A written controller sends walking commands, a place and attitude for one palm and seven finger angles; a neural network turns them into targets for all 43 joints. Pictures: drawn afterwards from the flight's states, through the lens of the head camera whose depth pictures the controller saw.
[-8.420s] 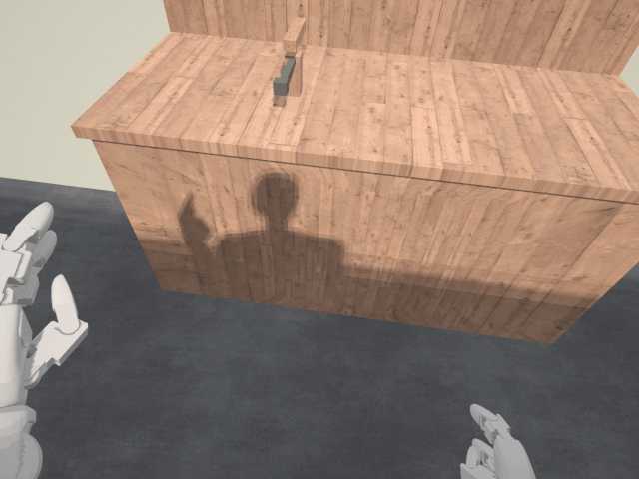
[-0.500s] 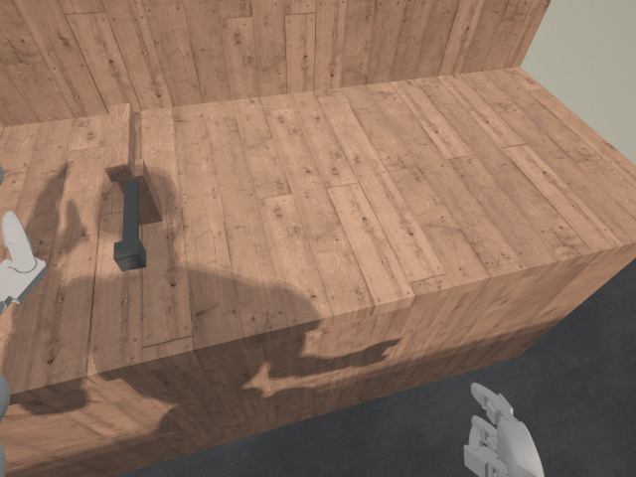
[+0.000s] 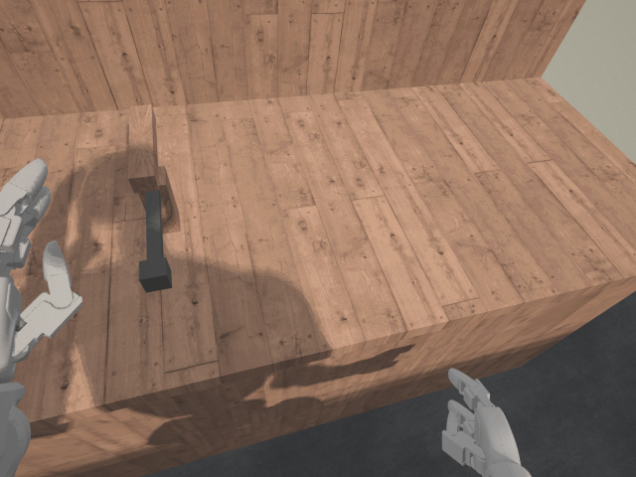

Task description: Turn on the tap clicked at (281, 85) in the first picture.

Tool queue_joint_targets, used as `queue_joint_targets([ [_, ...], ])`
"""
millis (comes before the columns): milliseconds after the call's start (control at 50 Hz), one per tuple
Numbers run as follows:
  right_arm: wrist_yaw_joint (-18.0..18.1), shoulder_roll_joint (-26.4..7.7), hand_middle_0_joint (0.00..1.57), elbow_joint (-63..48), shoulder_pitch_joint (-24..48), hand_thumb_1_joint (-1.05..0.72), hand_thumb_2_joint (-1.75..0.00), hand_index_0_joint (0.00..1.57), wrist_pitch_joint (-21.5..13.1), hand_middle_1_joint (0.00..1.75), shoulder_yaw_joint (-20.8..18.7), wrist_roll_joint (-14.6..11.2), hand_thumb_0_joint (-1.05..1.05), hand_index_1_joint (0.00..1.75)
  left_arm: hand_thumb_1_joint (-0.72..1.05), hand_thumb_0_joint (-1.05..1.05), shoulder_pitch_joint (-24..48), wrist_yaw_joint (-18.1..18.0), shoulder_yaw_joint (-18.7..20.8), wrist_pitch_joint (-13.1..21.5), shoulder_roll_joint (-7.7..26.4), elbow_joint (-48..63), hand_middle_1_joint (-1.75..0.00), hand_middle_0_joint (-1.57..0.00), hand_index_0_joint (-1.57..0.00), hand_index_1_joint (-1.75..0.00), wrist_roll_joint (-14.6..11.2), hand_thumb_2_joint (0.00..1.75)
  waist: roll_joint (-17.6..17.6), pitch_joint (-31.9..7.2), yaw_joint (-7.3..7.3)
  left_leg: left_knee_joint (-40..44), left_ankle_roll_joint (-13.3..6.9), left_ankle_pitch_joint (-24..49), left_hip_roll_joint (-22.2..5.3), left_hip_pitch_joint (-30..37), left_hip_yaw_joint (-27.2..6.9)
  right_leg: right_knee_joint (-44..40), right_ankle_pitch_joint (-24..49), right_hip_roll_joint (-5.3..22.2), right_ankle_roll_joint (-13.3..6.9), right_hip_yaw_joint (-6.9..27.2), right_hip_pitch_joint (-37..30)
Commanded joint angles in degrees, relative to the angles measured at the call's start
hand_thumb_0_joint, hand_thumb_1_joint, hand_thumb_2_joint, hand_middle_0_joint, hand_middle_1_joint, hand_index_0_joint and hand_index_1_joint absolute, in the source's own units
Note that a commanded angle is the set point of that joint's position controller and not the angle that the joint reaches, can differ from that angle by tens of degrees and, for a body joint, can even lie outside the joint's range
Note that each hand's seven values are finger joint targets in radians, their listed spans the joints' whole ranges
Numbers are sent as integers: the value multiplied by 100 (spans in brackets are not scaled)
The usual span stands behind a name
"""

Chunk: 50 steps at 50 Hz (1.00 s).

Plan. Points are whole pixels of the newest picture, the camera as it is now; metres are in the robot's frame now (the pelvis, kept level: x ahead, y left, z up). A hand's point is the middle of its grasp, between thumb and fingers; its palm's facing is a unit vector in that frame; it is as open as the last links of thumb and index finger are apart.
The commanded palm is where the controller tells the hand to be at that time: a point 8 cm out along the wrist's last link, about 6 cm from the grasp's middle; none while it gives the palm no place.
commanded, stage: come to a stop and stand still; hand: left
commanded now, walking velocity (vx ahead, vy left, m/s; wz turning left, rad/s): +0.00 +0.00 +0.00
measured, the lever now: (155, 274) +0.30 +0.22 +0.08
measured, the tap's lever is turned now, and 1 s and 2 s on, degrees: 0 0 0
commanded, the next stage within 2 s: look again from close up in 0.14 s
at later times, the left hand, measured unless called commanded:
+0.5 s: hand (62, 322) +0.21 +0.24 +0.16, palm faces +0.39 -0.84 -0.37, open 7.4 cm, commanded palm +0.14 +0.27 +0.18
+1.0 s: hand (114, 337) +0.20 +0.20 +0.16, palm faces +0.36 -0.86 -0.37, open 7.4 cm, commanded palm +0.14 +0.24 +0.18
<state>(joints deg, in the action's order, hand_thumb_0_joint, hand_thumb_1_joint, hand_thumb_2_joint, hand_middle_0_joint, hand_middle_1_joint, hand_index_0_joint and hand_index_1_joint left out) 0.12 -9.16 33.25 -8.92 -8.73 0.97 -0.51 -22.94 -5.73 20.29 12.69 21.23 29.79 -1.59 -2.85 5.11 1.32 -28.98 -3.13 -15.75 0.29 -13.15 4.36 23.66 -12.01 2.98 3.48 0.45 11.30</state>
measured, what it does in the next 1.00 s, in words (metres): shifts its weight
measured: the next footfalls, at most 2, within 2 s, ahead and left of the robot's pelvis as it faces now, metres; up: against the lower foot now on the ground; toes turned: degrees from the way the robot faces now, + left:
right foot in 1.92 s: -0.06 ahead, -0.20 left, +0.00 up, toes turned -2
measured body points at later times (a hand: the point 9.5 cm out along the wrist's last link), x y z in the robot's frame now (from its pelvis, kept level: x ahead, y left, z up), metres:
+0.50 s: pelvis -0.01 -0.01 +0.00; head +0.02 +0.02 +0.45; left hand +0.18 +0.29 +0.18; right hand +0.17 -0.23 -0.07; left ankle +0.00 +0.08 -0.74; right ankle +0.00 -0.17 -0.74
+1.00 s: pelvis -0.02 -0.05 +0.00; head +0.02 -0.03 +0.45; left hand +0.17 +0.24 +0.18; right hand +0.16 -0.26 -0.07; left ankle +0.00 +0.07 -0.74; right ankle +0.00 -0.17 -0.74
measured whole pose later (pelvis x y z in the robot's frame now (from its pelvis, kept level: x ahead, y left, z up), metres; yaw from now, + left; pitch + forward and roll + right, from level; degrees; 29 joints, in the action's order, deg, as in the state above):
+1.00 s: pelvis -0.02 -0.05 +0.00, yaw +0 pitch -1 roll -1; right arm 0.5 -9.6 31.3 -10.6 -5.9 -0.2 -1.3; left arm -24.8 -5.4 20.6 10.4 21.0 29.8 -3.6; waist -1.2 5.7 1.3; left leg -28.3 0.4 -13.1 -3.1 -14.5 2.4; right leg 24.1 -10.5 -0.4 0.4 -1.4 12.9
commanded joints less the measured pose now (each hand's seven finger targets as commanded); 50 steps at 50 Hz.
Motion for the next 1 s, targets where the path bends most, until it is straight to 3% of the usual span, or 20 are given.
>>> queue_joint_targets([
  [0,117,-878,20,-917,210,-90,-90,20,-135,30,-355,-53,0,30,90,0,169,-109,782,286,944,1097,-30,-20,-20,-30,-82,90,630,-1256,-25,502,334,2489,-588,434,-492,38,1673,-53,-383,-202,-566],
  [60,142,-864,20,-938,349,-90,-90,20,-117,30,-316,-75,0,30,90,0,256,-141,832,269,1013,1255,-30,-20,-20,-30,-80,90,753,-1258,-15,538,322,2292,-561,436,-472,11,1636,-56,-372,-207,-596],
  [80,144,-888,20,-929,271,-90,-90,20,-90,30,-318,-35,0,30,90,0,178,-109,660,266,832,1159,-30,-20,-20,-30,-103,90,717,-1266,-9,512,273,2216,-557,414,-448,-61,1672,-40,-369,-218,-608],
  [180,156,-922,20,-921,261,-90,-90,20,-81,30,-334,-34,0,30,90,0,278,-147,497,248,752,1325,-30,-20,-20,-30,-74,90,931,-1292,-10,594,280,2040,-544,442,-497,-46,1538,-46,-384,-196,-606],
  [220,169,-929,20,-942,261,-90,-90,20,-90,30,-368,-47,0,30,90,0,374,-174,565,248,867,1394,-30,-20,-20,-30,-61,90,1021,-1283,-24,637,296,1879,-575,399,-551,-27,1487,-2,-394,-136,-655],
  [260,182,-919,20,-938,337,-90,-90,20,-63,30,-348,-81,0,30,90,0,290,-212,688,224,939,1251,-30,-20,-20,-30,-48,90,867,-1220,-13,673,302,1734,-543,310,-555,-66,1407,-23,-383,-169,-667],
  [280,179,-919,20,-928,264,-90,-90,20,-15,30,-330,-44,0,30,90,0,154,-173,533,209,751,983,-30,-20,-20,-30,-77,90,778,-1143,-4,710,265,1475,-535,198,-548,-154,1304,-11,-375,-182,-655],
  [360,207,-918,20,-955,345,-90,-90,20,6,30,-349,-89,0,30,90,0,147,-196,716,204,924,976,-30,-20,-20,-30,-72,90,591,-1049,-23,796,258,1004,-509,70,-590,-229,1181,22,-384,-116,-678],
  [380,204,-930,20,-941,258,-90,-90,20,46,30,-341,-53,0,30,90,0,35,-158,574,195,759,771,-30,-20,-20,-30,-92,90,484,-1001,-13,791,223,890,-489,18,-562,-311,1133,12,-375,-137,-656],
  [460,228,-925,20,-957,370,-90,-90,20,16,30,-355,-100,0,30,90,0,166,-182,689,197,939,985,-30,-20,-20,-30,-72,90,600,-967,-28,858,204,519,-481,-28,-569,-317,908,42,-377,-67,-613],
  [480,225,-929,20,-946,293,-90,-90,20,32,30,-336,-61,0,30,90,0,120,-147,502,204,733,873,-30,-20,-20,-30,-92,90,592,-940,-26,881,189,446,-451,-79,-568,-360,842,23,-382,-88,-595],
  [560,237,-934,20,-944,377,-90,-90,20,-29,30,-363,-104,0,30,90,0,226,-199,705,223,994,1150,-30,-20,-20,-30,-59,90,659,-1007,-23,859,180,447,-464,-26,-604,-312,850,34,-392,-25,-628],
  [580,241,-916,20,-925,310,-90,-90,20,-14,30,-343,-65,0,30,90,0,195,-164,555,230,815,1031,-30,-20,-20,-30,-86,90,634,-989,-21,907,186,423,-468,-8,-584,-349,784,-8,-381,-57,-574],
  [660,237,-881,20,-964,366,-90,-90,20,-50,30,-367,-126,0,30,90,0,328,-180,751,211,1012,1120,-30,-20,-20,-30,-102,90,728,-870,-20,1065,234,508,-647,6,-695,-197,669,-117,-327,-109,-498],
  [680,225,-908,20,-952,286,-90,-90,20,-26,30,-366,-89,0,30,90,0,345,-135,563,218,796,1029,-30,-20,-20,-30,-127,90,784,-844,-30,1132,232,498,-659,-48,-715,-194,625,-166,-323,-152,-483],
  [840,122,-891,20,-1064,200,-90,-90,20,-38,30,-461,-112,0,30,90,0,178,-81,608,190,819,1102,-30,-20,-20,-30,-162,90,796,-950,-23,967,193,401,-921,-105,-714,-17,594,-107,-335,-88,-420],
  [860,115,-866,20,-1066,299,-90,-90,20,-33,30,-429,-142,0,30,90,0,96,-103,740,162,946,1165,-30,-20,-20,-30,-166,90,831,-968,-20,942,192,443,-899,-81,-682,-44,597,-132,-322,-115,-399],
  [880,107,-875,20,-1059,238,-90,-90,20,-17,30,-415,-105,0,30,90,0,93,-54,519,147,717,1076,-30,-20,-20,-30,-194,90,771,-922,-32,902,191,375,-854,-124,-634,-107,588,-159,-320,-115,-336],
  [960,130,-858,20,-1094,295,-90,-90,20,-39,30,-444,-121,0,30,90,0,92,-85,844,124,1069,1337,-30,-20,-20,-30,-215,90,649,-972,-31,687,213,392,-835,-11,-598,-182,676,-101,-363,22,-185],
  [980,133,-867,20,-1084,255,-90,-90,20,-16,30,-432,-81,0,30,90,0,89,-40,634,110,859,1235,-30,-20,-20,-30,-251,90,622,-914,-48,662,206,249,-797,-60,-546,-252,598,-107,-361,43,-109],
])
